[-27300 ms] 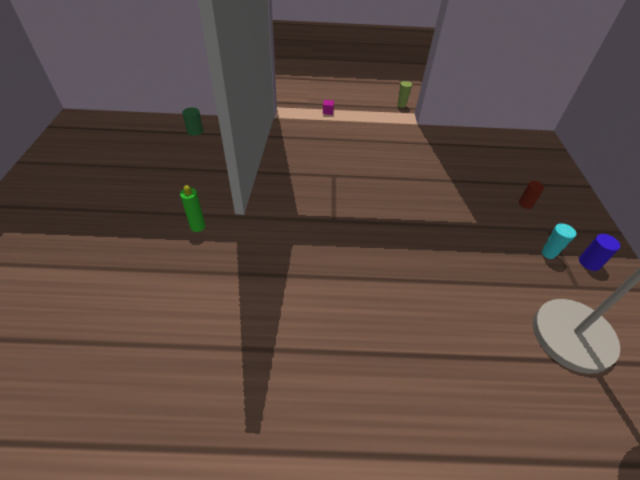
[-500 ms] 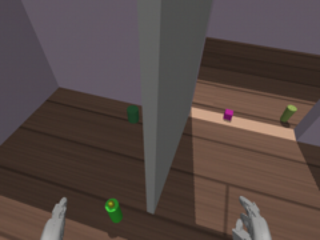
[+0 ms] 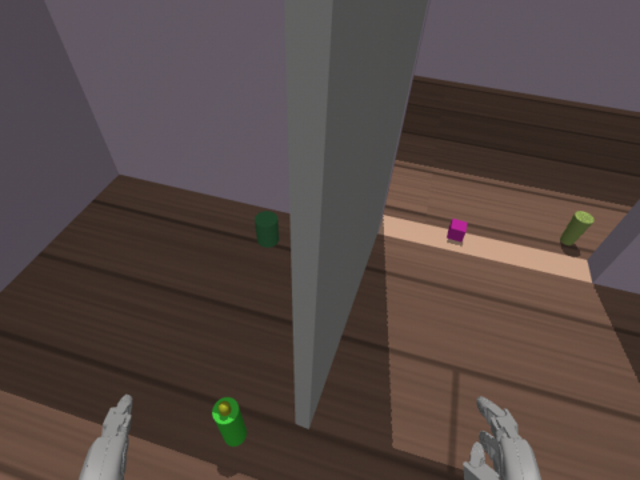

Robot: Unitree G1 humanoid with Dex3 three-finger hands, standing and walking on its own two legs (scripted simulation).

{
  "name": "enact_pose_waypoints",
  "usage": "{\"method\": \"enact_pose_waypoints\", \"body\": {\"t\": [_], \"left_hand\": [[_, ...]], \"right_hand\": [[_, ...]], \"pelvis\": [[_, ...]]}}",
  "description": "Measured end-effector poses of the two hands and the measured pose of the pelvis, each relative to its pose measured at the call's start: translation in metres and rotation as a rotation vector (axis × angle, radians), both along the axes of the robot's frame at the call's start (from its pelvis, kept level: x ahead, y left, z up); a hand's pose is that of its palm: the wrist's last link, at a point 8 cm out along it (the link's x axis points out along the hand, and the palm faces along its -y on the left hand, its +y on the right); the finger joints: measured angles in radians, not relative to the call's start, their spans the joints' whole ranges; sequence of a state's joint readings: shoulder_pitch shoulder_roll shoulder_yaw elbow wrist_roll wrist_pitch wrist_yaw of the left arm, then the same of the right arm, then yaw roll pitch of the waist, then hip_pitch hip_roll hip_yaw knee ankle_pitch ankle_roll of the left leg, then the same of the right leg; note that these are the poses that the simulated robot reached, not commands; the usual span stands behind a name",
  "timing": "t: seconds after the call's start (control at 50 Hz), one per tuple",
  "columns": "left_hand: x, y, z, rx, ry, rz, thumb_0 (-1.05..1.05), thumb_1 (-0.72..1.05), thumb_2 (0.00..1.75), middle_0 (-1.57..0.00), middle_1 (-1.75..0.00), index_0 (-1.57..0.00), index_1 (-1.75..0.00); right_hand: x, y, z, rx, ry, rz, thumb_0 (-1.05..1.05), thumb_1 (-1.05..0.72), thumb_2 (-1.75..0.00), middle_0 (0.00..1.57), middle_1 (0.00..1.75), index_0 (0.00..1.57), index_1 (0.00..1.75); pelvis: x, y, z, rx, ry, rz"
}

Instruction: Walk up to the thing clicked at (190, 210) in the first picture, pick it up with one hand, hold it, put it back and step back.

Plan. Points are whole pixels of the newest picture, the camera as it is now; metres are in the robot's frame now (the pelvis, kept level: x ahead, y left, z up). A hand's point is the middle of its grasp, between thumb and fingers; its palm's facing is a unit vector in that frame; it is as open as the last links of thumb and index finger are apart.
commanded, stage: home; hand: left
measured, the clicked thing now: (229, 420) +0.40 +0.20 -0.61
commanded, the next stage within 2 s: stand in 0.06 s
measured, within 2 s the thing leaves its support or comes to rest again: neither
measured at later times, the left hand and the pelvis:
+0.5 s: hand out of the picture +0.16 +0.19 -0.07, palm faces +0.02 -0.95 -0.32, open 12.1 cm; pelvis -0.01 +0.00 +0.00, yaw +0 degrees
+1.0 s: hand out of the picture +0.05 +0.26 -0.11, palm faces +0.00 -0.94 -0.34, open 7.4 cm; pelvis +0.00 +0.01 +0.05, yaw +1 degrees
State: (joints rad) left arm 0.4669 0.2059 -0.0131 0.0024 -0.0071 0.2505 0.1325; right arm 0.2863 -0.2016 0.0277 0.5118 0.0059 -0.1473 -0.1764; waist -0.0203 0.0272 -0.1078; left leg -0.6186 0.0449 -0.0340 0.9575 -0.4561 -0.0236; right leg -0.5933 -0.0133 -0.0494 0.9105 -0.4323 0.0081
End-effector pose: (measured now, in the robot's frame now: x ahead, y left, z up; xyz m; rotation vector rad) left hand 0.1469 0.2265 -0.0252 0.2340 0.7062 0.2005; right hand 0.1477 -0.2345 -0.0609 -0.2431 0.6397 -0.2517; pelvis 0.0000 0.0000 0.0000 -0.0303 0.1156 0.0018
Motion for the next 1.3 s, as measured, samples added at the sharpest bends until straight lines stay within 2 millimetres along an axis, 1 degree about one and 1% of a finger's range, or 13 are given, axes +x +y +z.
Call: {"method": "enact_pose_waypoints", "body": {"t": [0.2,0.26,0.3,0.36,0.44,0.48,0.54,0.64,0.74,0.84,0.96,1.12,1.3], "left_hand": [[-0.001,-0.002,0.000,-0.003,-0.003,0.000,-0.01,-0.56,0.05,-0.06,-0.06,-0.05,-0.05],[-0.002,-0.002,0.000,-0.004,-0.007,0.001,-0.01,-0.51,0.09,-0.09,-0.10,-0.08,-0.09],[-0.002,-0.002,0.001,-0.004,-0.008,0.001,-0.01,-0.45,0.15,-0.12,-0.14,-0.11,-0.13],[-0.003,-0.002,0.000,-0.005,-0.006,0.000,-0.01,-0.31,0.29,-0.15,-0.20,-0.15,-0.19],[-0.005,-0.002,-0.001,-0.002,-0.001,-0.003,0.00,-0.06,0.52,-0.18,-0.25,-0.18,-0.24],[-0.003,0.001,-0.009,0.030,0.004,-0.056,0.00,0.07,0.62,-0.19,-0.27,-0.18,-0.26],[-0.008,0.015,-0.027,0.052,0.077,-0.105,0.00,0.29,0.73,-0.20,-0.29,-0.19,-0.28],[-0.031,0.041,-0.045,0.057,0.216,-0.070,0.01,0.62,0.83,-0.21,-0.30,-0.20,-0.29],[-0.060,0.060,-0.051,0.062,0.338,-0.013,0.01,0.79,0.87,-0.21,-0.30,-0.20,-0.29],[-0.083,0.069,-0.051,0.054,0.428,0.029,0.01,0.86,0.89,-0.21,-0.30,-0.20,-0.29],[-0.102,0.073,-0.048,0.040,0.497,0.056,0.01,0.89,0.89,-0.21,-0.30,-0.20,-0.30],[-0.116,0.074,-0.042,0.038,0.533,0.073,0.01,0.90,0.90,-0.21,-0.30,-0.20,-0.30],[-0.126,0.076,-0.038,0.046,0.560,0.083,0.01,0.90,0.90,-0.21,-0.30,-0.20,-0.30]], "right_hand": [[-0.001,0.000,0.001,-0.001,-0.006,0.001,0.02,-0.90,-0.90,0.20,0.30,0.20,0.30],[-0.002,-0.001,0.001,-0.003,-0.007,0.001,0.02,-0.90,-0.89,0.20,0.30,0.20,0.30],[-0.002,-0.001,0.001,-0.004,-0.008,0.002,0.02,-0.90,-0.89,0.20,0.30,0.20,0.30],[-0.003,-0.001,0.001,-0.004,-0.008,0.003,0.02,-0.90,-0.89,0.20,0.30,0.20,0.30],[-0.003,-0.002,0.001,-0.002,-0.007,0.005,0.02,-0.90,-0.89,0.20,0.30,0.20,0.30],[-0.004,-0.004,-0.006,-0.031,0.061,0.073,0.02,-0.90,-0.89,0.20,0.30,0.20,0.30],[-0.012,-0.014,-0.018,-0.039,0.218,0.140,0.01,-0.90,-0.89,0.20,0.30,0.20,0.30],[-0.034,-0.035,-0.020,-0.025,0.352,0.097,0.02,-0.90,-0.89,0.20,0.30,0.21,0.30],[-0.060,-0.049,-0.016,-0.033,0.447,0.038,0.01,-0.90,-0.89,0.20,0.30,0.20,0.30],[-0.079,-0.049,-0.013,-0.024,0.524,0.008,0.01,-0.90,-0.89,0.20,0.30,0.20,0.30],[-0.091,-0.038,-0.012,0.004,0.569,0.007,0.01,-0.90,-0.89,0.20,0.30,0.20,0.30],[-0.094,-0.030,-0.012,0.036,0.575,0.014,0.01,-0.90,-0.89,0.20,0.30,0.20,0.30],[-0.099,-0.037,-0.012,0.037,0.590,0.005,0.01,-0.90,-0.89,0.20,0.30,0.20,0.30]], "pelvis": [[-0.002,-0.001,0.000,0.001,-0.005,0.000],[-0.003,-0.001,0.000,0.001,-0.006,0.000],[-0.003,-0.001,0.000,0.000,-0.007,0.000],[-0.004,-0.001,0.000,0.000,-0.007,0.000],[-0.005,-0.001,0.000,0.002,-0.004,0.000],[-0.007,-0.002,0.002,0.012,-0.037,0.002],[-0.009,-0.003,0.006,0.027,-0.072,0.004],[-0.006,-0.002,0.016,0.037,-0.105,0.005],[-0.001,0.002,0.026,0.034,-0.131,0.007],[-0.001,0.006,0.037,0.029,-0.154,0.008],[-0.003,0.010,0.047,0.030,-0.178,0.010],[-0.010,0.012,0.054,0.034,-0.196,0.011],[-0.015,0.009,0.056,0.034,-0.195,0.011]]}}
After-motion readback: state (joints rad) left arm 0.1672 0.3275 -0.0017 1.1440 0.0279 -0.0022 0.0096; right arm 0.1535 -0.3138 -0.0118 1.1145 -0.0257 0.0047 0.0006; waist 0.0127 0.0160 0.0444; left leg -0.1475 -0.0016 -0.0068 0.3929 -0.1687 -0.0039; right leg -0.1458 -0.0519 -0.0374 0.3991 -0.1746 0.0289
